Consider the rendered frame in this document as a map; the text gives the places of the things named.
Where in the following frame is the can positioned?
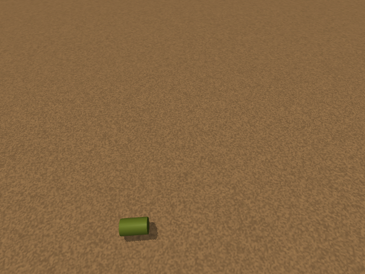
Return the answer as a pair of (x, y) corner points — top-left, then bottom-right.
(119, 216), (149, 236)

